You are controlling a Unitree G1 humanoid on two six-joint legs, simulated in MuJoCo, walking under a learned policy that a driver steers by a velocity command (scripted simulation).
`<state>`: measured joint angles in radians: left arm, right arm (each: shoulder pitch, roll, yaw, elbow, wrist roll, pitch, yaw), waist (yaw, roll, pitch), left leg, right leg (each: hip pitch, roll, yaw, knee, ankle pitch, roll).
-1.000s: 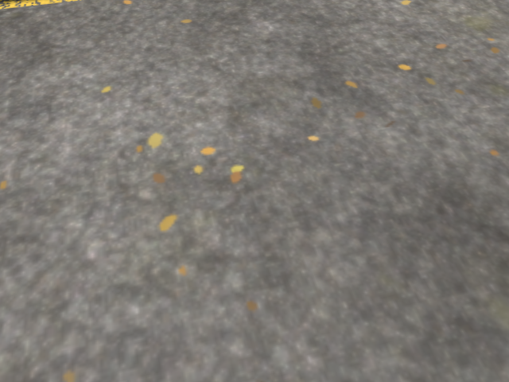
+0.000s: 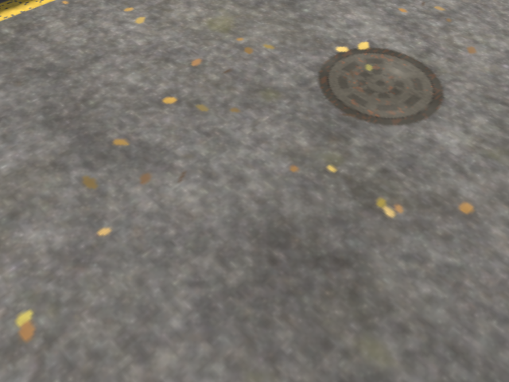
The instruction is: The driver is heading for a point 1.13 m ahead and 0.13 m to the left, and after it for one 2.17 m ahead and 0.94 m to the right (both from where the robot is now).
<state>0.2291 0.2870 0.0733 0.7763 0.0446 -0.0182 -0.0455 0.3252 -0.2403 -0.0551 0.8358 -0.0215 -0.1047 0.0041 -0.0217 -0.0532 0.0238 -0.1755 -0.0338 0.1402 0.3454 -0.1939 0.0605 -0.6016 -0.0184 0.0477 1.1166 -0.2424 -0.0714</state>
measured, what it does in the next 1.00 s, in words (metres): walks ahead: right foot, then left foot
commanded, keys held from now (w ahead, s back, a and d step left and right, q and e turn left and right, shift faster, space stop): w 0.40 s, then w+q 0.46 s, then q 0.14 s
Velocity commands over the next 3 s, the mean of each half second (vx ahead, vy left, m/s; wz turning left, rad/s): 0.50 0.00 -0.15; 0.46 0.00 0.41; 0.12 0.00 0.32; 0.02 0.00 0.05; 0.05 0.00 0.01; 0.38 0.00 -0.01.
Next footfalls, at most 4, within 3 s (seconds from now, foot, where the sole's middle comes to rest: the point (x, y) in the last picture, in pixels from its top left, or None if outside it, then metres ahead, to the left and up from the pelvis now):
0.28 right None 0.29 -0.12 -0.78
0.80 left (230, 342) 0.59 0.06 -0.78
1.34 right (261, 273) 0.80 -0.03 -0.78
1.68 left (207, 325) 0.64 0.12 -0.78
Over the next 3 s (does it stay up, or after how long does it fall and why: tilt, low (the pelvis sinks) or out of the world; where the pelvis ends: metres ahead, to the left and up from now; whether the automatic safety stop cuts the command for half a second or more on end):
stays up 0.92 0.07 0.00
